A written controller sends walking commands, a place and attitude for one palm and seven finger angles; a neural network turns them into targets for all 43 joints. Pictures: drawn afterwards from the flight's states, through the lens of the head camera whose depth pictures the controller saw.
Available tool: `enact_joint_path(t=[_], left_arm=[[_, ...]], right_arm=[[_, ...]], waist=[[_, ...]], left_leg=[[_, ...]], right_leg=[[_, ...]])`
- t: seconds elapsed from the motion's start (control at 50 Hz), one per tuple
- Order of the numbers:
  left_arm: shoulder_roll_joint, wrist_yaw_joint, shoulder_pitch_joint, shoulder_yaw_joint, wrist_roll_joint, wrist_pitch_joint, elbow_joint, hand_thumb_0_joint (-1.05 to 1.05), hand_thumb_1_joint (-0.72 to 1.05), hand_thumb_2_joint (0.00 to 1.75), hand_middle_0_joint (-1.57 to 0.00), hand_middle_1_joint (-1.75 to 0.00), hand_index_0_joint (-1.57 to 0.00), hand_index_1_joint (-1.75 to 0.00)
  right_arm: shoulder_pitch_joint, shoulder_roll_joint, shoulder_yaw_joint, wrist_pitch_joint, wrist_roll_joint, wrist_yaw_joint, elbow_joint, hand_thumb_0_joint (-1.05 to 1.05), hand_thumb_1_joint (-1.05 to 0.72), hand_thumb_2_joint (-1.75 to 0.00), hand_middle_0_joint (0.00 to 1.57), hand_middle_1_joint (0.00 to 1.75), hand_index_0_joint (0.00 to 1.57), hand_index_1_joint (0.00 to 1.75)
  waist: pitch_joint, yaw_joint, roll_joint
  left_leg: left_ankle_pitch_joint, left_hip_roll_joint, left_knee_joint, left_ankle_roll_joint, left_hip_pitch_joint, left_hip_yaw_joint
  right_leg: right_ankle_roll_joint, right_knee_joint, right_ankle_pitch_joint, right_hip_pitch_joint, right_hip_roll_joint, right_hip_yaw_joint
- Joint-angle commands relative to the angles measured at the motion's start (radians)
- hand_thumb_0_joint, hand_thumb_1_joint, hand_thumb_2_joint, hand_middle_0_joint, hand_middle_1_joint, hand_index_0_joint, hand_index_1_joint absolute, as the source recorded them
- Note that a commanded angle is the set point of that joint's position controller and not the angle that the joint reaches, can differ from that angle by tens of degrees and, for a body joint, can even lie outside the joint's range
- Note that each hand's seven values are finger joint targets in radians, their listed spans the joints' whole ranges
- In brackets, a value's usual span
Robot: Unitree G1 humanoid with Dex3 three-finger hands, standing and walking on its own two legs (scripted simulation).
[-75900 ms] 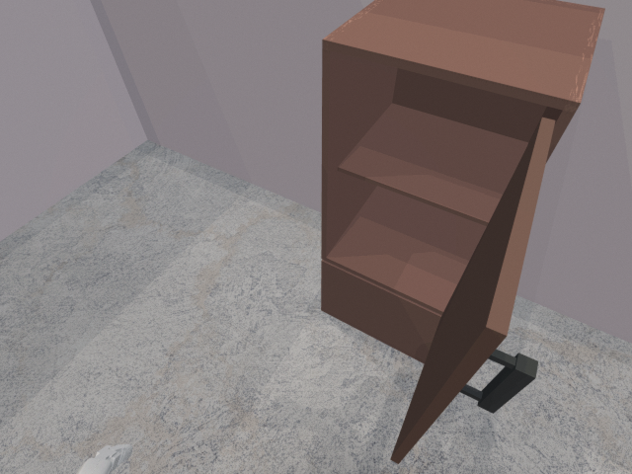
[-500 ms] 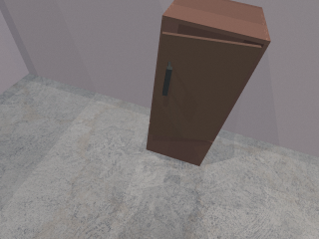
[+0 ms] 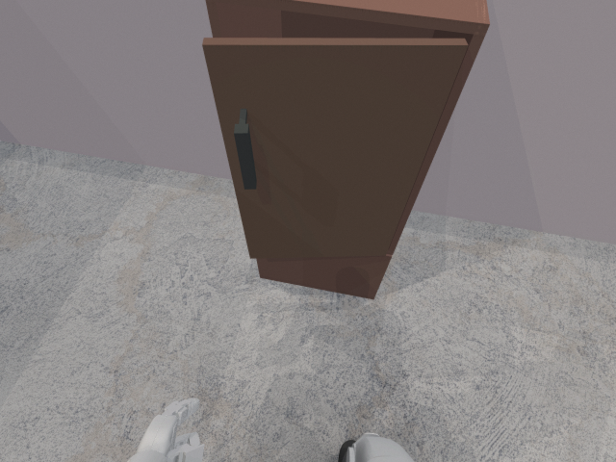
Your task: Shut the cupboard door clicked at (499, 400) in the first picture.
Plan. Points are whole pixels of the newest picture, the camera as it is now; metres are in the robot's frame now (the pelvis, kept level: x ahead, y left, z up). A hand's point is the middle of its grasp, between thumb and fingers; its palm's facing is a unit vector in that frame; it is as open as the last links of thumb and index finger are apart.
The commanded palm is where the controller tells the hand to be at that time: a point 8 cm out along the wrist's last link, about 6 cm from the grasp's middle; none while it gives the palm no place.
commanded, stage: shuffle to correct the standing spot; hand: left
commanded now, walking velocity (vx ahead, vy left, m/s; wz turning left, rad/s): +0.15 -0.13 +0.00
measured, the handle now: (247, 150) +0.58 +0.09 +0.01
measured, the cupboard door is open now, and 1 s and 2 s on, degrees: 13 13 13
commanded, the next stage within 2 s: come to a stop and stand still in 0.40 s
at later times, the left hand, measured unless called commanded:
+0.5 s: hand (220, 436) +0.17 +0.13 -0.16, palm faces +0.01 -0.99 -0.17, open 7.4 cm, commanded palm none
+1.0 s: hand (243, 404) +0.22 +0.10 -0.17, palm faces +0.08 -0.97 -0.21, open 7.4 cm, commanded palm none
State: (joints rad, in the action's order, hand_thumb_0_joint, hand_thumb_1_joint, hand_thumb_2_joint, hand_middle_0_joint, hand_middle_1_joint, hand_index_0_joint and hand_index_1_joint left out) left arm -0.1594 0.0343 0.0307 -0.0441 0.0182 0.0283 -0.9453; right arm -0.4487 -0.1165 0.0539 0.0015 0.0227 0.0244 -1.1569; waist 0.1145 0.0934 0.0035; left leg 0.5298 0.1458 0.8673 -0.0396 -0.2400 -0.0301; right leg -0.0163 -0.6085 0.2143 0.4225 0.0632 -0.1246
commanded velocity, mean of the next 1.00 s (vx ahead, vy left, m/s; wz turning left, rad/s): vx -0.01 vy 0.00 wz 0.00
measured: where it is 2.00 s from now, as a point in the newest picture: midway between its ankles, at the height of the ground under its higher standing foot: outside the picture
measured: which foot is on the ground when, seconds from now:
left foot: up 0.00-0.22, down 0.24-0.60, up 0.62-0.96, down 0.98-1.00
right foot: down 0.00-0.24, up 0.26-0.58, down 0.60-1.00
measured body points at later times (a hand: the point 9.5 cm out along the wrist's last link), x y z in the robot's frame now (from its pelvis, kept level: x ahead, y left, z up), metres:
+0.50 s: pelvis +0.14 -0.07 +0.02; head +0.19 -0.05 +0.47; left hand +0.17 +0.18 -0.14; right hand +0.20 -0.31 -0.12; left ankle +0.11 +0.06 -0.72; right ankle +0.15 -0.23 -0.67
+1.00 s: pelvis +0.16 -0.10 +0.00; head +0.20 -0.08 +0.45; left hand +0.21 +0.15 -0.16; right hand +0.26 -0.33 -0.14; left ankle +0.16 +0.00 -0.73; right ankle +0.19 -0.26 -0.72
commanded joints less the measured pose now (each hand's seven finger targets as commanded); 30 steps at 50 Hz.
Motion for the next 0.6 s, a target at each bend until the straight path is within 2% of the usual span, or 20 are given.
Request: enact_joint_path(t=[0.0, 0.04, 0.06, 0.1, 0.14, 0.18, 0.2, 0.22, 0.24, 0.26, 0.28, 0.32, 0.36, 0.4, 0.48, 0.5, 0.52, 0.54, 0.56, 0.58], left_arm=[[-0.142, -0.056, 0.207, -0.041, -0.003, -0.011, -0.028, 0.0, 0.9, 0.9, -0.2, -0.3, -0.2, -0.3], [-0.09, -0.061, 0.141, -0.021, 0.01, 0.004, -0.018, 0.0, 0.9, 0.9, -0.2, -0.3, -0.2, -0.3], [-0.087, -0.06, 0.136, -0.016, 0.011, 0.007, -0.023, 0.0, 0.9, 0.9, -0.2, -0.3, -0.2, -0.3], [-0.077, -0.062, 0.148, -0.02, 0.017, 0.01, -0.023, 0.0, 0.9, 0.9, -0.2, -0.3, -0.2, -0.3], [-0.102, -0.054, 0.147, -0.02, 0.013, 0.0, -0.017, 0.0, 0.9, 0.9, -0.2, -0.3, -0.2, -0.3], [-0.109, -0.046, 0.146, -0.017, 0.004, -0.015, -0.017, 0.0, 0.9, 0.9, -0.2, -0.3, -0.2, -0.3], [-0.083, -0.039, 0.158, -0.011, -0.002, -0.023, -0.004, 0.0, 0.9, 0.9, -0.2, -0.3, -0.2, -0.3], [-0.037, -0.029, 0.18, -0.004, -0.005, -0.03, 0.02, 0.0, 0.9, 0.9, -0.2, -0.3, -0.2, -0.3], [-0.088, -0.023, 0.109, -0.011, 0.011, -0.032, 0.059, 0.0, 0.9, 0.9, -0.2, -0.3, -0.2, -0.3], [-0.121, -0.022, 0.077, -0.027, 0.023, -0.041, 0.056, 0.0, 0.9, 0.9, -0.2, -0.3, -0.2, -0.3], [-0.127, -0.017, 0.113, -0.031, 0.021, -0.039, 0.047, 0.0, 0.9, 0.9, -0.2, -0.3, -0.2, -0.3], [-0.113, -0.012, 0.177, -0.033, 0.017, -0.047, 0.017, 0.0, 0.9, 0.9, -0.2, -0.3, -0.2, -0.3], [-0.098, -0.011, 0.211, -0.029, 0.01, -0.059, 0.006, 0.0, 0.9, 0.9, -0.2, -0.3, -0.2, -0.3], [-0.083, -0.008, 0.188, -0.025, 0.008, -0.064, 0.011, 0.0, 0.9, 0.9, -0.2, -0.3, -0.2, -0.3], [-0.07, -0.002, 0.167, -0.022, 0.009, -0.061, 0.013, 0.0, 0.9, 0.9, -0.2, -0.3, -0.2, -0.3], [-0.065, 0.0, 0.193, -0.022, 0.009, -0.055, 0.005, 0.0, 0.9, 0.9, -0.2, -0.3, -0.2, -0.3], [-0.068, -0.005, 0.254, -0.024, 0.007, -0.047, -0.013, 0.0, 0.9, 0.9, -0.2, -0.3, -0.2, -0.3], [-0.101, -0.012, 0.334, -0.031, 0.008, -0.032, -0.04, 0.0, 0.9, 0.9, -0.2, -0.3, -0.2, -0.3], [-0.191, -0.03, 0.393, -0.046, 0.017, -0.014, -0.064, 0.0, 0.9, 0.9, -0.2, -0.3, -0.2, -0.3], [-0.248, -0.043, 0.392, -0.047, 0.013, -0.004, -0.071, 0.0, 0.9, 0.9, -0.2, -0.3, -0.2, -0.3]], right_arm=[[0.077, -0.105, 0.025, 0.012, -0.002, 0.003, 0.125, 0.0, -0.9, -0.9, 0.2, 0.3, 0.2, 0.3], [0.054, -0.074, 0.021, -0.007, 0.008, -0.005, 0.12, 0.0, -0.9, -0.9, 0.2, 0.3, 0.2, 0.3], [0.043, -0.064, 0.018, -0.012, 0.01, -0.008, 0.119, 0.0, -0.9, -0.9, 0.2, 0.3, 0.2, 0.3], [0.064, -0.042, 0.012, -0.008, 0.014, -0.012, 0.136, 0.0, -0.9, -0.9, 0.2, 0.3, 0.2, 0.3], [0.074, -0.052, 0.007, 0.0, 0.013, -0.011, 0.143, 0.0, -0.9, -0.9, 0.2, 0.3, 0.2, 0.3], [0.034, -0.075, 0.006, 0.013, 0.015, -0.008, 0.13, 0.0, -0.9, -0.9, 0.2, 0.3, 0.2, 0.3], [-0.009, -0.135, 0.016, 0.019, 0.017, -0.001, 0.118, 0.0, -0.9, -0.9, 0.2, 0.3, 0.2, 0.3], [-0.044, -0.246, 0.041, 0.024, 0.03, 0.005, 0.124, 0.0, -0.9, -0.9, 0.2, 0.3, 0.2, 0.3], [-0.038, -0.305, 0.049, 0.021, 0.029, 0.013, 0.136, 0.0, -0.9, -0.9, 0.2, 0.3, 0.2, 0.3], [0.002, -0.278, 0.041, 0.023, 0.024, 0.021, 0.14, 0.0, -0.9, -0.9, 0.2, 0.3, 0.2, 0.3], [0.07, -0.251, 0.028, 0.028, 0.018, 0.023, 0.165, 0.0, -0.9, -0.9, 0.2, 0.3, 0.2, 0.3], [0.147, -0.221, 0.017, 0.043, 0.015, 0.027, 0.188, 0.0, -0.9, -0.9, 0.2, 0.3, 0.2, 0.3], [0.161, -0.232, 0.023, 0.046, 0.011, 0.027, 0.187, 0.0, -0.9, -0.9, 0.2, 0.3, 0.2, 0.3], [0.159, -0.242, 0.031, 0.04, 0.012, 0.026, 0.178, 0.0, -0.9, -0.9, 0.2, 0.3, 0.2, 0.3], [0.177, -0.266, 0.057, 0.015, 0.016, 0.019, 0.161, 0.0, -0.9, -0.9, 0.2, 0.3, 0.2, 0.3], [0.185, -0.276, 0.06, 0.011, 0.017, 0.017, 0.16, 0.0, -0.9, -0.9, 0.2, 0.3, 0.2, 0.3], [0.212, -0.275, 0.06, 0.004, 0.015, 0.015, 0.166, 0.0, -0.9, -0.9, 0.2, 0.3, 0.2, 0.3], [0.218, -0.252, 0.056, 0.001, 0.01, 0.011, 0.169, 0.0, -0.9, -0.9, 0.2, 0.3, 0.2, 0.3], [0.184, -0.183, 0.044, 0.001, 0.0, 0.004, 0.171, 0.0, -0.9, -0.9, 0.2, 0.3, 0.2, 0.3], [0.173, -0.099, 0.018, -0.007, -0.014, -0.001, 0.196, 0.0, -0.9, -0.9, 0.2, 0.3, 0.2, 0.3]], waist=[[-0.162, -0.116, -0.131], [-0.104, -0.054, -0.114], [-0.104, -0.043, -0.123], [-0.106, -0.039, -0.125], [-0.118, -0.045, -0.135], [-0.144, -0.025, -0.103], [-0.15, -0.006, 0.016], [-0.139, 0.01, 0.277], [-0.079, 0.034, 0.259], [-0.017, 0.012, 0.173], [-0.016, -0.03, 0.141], [-0.083, -0.07, 0.093], [-0.149, -0.08, 0.113], [-0.137, -0.07, 0.119], [-0.108, -0.047, 0.185], [-0.129, -0.057, 0.205], [-0.15, -0.087, 0.207], [-0.177, -0.122, 0.13], [-0.237, -0.139, -0.08], [-0.258, -0.131, -0.253]], left_leg=[[-0.04, 0.009, 0.418, 0.041, -0.399, 0.01], [-0.098, 0.005, 0.293, 0.028, -0.281, -0.018], [-0.118, -0.006, 0.23, 0.025, -0.239, -0.038], [-0.136, -0.011, 0.051, 0.021, -0.167, -0.058], [-0.181, -0.047, -0.115, 0.018, -0.098, -0.109], [-0.327, -0.069, -0.325, 0.02, 0.063, -0.132], [-0.352, 0.002, -0.405, 0.041, 0.184, -0.046], [-0.339, 0.259, -0.55, 0.149, 0.256, 0.308], [-0.352, 0.409, -0.644, 0.252, 0.187, 0.483], [-0.421, 0.375, -0.641, 0.239, 0.104, 0.422], [-0.492, 0.341, -0.613, 0.228, 0.093, 0.337], [-0.689, 0.264, -0.574, 0.195, 0.134, 0.145], [-0.801, 0.228, -0.543, 0.178, 0.172, 0.022], [-0.873, 0.21, -0.526, 0.165, 0.182, -0.036], [-0.793, 0.177, -0.472, 0.127, 0.121, -0.09], [-0.756, 0.167, -0.445, 0.118, 0.12, -0.091], [-0.715, 0.141, -0.379, 0.096, 0.107, -0.095], [-0.625, 0.086, -0.281, 0.059, 0.074, -0.116], [-0.345, 0.001, -0.121, 0.016, -0.065, -0.135], [0.081, -0.089, -0.015, -0.003, -0.167, -0.099]], right_leg=[[-0.192, 0.303, -0.089, -0.383, 0.279, 0.279], [-0.16, 0.335, -0.172, -0.198, 0.227, 0.15], [-0.159, 0.339, -0.185, -0.163, 0.208, 0.123], [-0.164, 0.318, -0.209, -0.127, 0.2, 0.12], [-0.16, 0.27, -0.192, -0.155, 0.175, 0.123], [-0.122, 0.168, -0.107, -0.128, 0.123, 0.102], [-0.079, 0.033, -0.015, -0.04, 0.072, 0.068], [-0.008, -0.206, 0.228, 0.161, -0.032, -0.011], [0.002, -0.442, 0.387, 0.237, -0.033, 0.066], [0.007, -0.556, 0.304, 0.264, -0.001, 0.153], [0.014, -0.598, 0.234, 0.269, 0.015, 0.172], [0.038, -0.607, 0.121, 0.232, 0.023, 0.176], [0.053, -0.521, 0.098, 0.183, 0.031, 0.154], [0.062, -0.373, 0.103, 0.152, 0.035, 0.106], [0.055, -0.084, 0.068, 0.003, -0.004, -0.001], [0.05, -0.031, 0.048, -0.049, -0.017, -0.016], [0.045, 0.061, -0.02, -0.131, -0.024, -0.026], [0.047, 0.174, -0.163, -0.242, -0.016, -0.017], [0.012, 0.188, -0.523, -0.408, 0.133, 0.141], [-0.086, 0.17, -0.899, -0.452, 0.316, 0.279]])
